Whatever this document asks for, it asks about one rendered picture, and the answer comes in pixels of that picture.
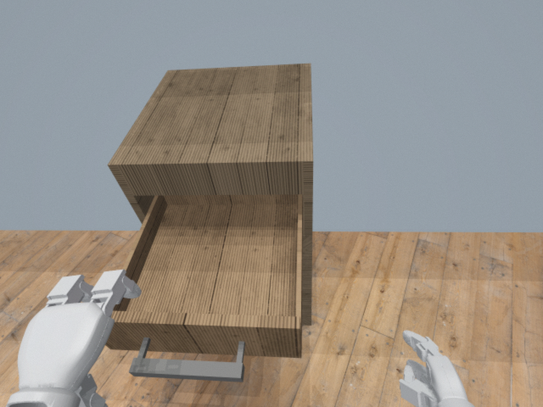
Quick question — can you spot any robot right hand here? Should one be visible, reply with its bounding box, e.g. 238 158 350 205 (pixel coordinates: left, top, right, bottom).
400 330 468 407

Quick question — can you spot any robot left forearm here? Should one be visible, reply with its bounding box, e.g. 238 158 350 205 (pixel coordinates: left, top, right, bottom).
6 387 81 407

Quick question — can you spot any cabinet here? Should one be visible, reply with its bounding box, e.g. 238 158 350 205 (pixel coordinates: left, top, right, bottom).
108 64 313 326

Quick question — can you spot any drawer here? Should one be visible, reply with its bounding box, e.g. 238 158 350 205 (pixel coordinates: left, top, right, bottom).
105 194 303 358

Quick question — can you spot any handle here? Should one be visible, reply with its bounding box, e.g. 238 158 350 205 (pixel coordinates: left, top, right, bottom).
129 337 245 382

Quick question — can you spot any robot left hand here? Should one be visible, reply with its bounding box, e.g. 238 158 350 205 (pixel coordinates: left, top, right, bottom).
18 270 142 407

